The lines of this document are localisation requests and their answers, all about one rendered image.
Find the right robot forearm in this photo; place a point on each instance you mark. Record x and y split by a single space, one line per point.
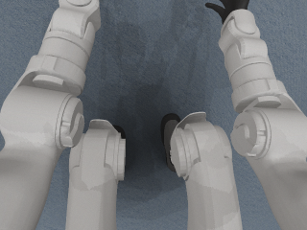
249 68

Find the right robot shin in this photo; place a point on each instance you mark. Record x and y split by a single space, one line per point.
197 117

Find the robot right hand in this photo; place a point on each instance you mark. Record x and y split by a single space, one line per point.
229 6

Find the right robot upper arm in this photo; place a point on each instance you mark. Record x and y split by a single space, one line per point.
274 142

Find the left robot forearm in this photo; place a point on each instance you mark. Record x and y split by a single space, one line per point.
65 50

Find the left robot thigh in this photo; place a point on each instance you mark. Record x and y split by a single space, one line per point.
92 192

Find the left robot upper arm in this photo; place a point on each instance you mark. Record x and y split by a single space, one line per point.
37 125

